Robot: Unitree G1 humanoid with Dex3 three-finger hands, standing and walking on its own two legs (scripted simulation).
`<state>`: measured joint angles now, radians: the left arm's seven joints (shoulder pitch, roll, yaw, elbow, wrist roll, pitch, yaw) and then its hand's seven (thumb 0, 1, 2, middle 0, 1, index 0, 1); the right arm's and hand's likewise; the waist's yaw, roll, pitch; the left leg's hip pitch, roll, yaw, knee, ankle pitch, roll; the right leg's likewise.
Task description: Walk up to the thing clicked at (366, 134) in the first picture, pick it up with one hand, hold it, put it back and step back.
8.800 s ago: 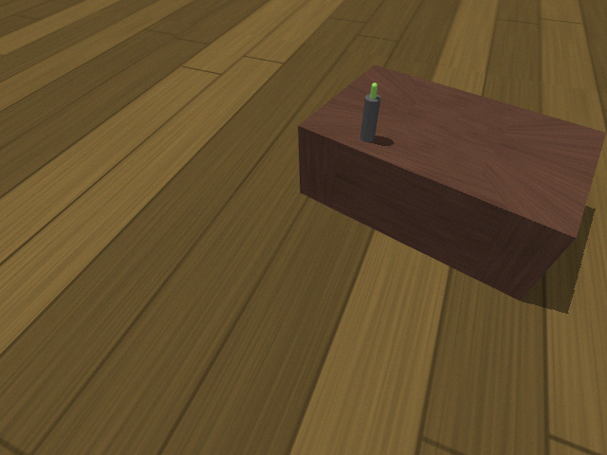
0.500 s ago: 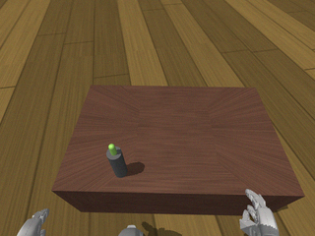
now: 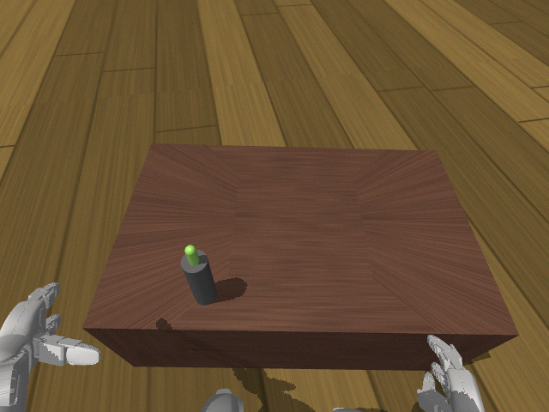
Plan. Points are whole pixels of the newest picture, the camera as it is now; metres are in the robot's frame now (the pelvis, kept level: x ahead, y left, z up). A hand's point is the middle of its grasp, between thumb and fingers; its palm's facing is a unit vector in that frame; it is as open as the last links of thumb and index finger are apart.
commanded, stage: go down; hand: left
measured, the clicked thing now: (198, 273) +0.43 +0.17 -0.21
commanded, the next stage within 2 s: none
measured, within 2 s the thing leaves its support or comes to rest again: neither
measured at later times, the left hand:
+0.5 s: hand (59, 274) +0.33 +0.34 +0.00, palm faces +0.11 -0.99 -0.14, open 17.3 cm
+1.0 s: hand (52, 250) +0.36 +0.36 +0.02, palm faces +0.11 -0.99 -0.10, open 17.2 cm
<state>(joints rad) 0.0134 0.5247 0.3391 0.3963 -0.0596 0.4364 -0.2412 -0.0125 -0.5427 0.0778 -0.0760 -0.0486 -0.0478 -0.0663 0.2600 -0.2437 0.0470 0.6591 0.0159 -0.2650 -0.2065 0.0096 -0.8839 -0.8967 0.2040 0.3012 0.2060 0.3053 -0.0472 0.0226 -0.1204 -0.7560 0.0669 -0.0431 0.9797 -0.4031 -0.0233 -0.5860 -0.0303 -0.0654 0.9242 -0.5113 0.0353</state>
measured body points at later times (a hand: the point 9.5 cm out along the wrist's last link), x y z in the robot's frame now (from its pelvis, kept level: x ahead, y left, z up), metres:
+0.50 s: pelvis +0.00 +0.01 +0.00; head +0.07 +0.03 +0.45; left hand +0.32 +0.39 +0.02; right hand +0.07 -0.27 -0.09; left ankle +0.05 +0.13 -0.68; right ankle -0.03 -0.14 -0.68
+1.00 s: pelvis +0.00 +0.01 +0.00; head +0.08 +0.04 +0.44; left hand +0.35 +0.41 +0.03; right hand +0.07 -0.27 -0.09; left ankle +0.05 +0.13 -0.68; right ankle -0.03 -0.14 -0.68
